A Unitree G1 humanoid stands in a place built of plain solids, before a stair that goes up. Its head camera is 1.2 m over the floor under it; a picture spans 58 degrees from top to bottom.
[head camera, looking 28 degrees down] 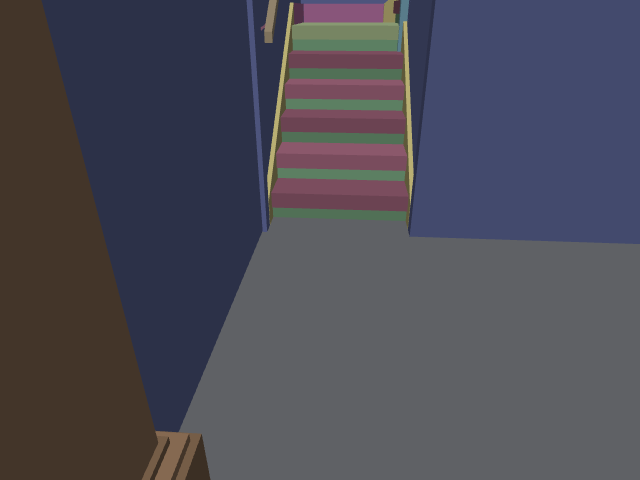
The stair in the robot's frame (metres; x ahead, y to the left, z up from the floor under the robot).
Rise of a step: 0.18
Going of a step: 0.25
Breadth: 0.86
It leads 3 degrees to the right of straight ahead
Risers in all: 6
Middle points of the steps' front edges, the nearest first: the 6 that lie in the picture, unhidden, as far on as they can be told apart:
2.52 -0.12 0.18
2.77 -0.14 0.36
3.01 -0.16 0.54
3.26 -0.17 0.72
3.50 -0.19 0.91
3.75 -0.19 1.09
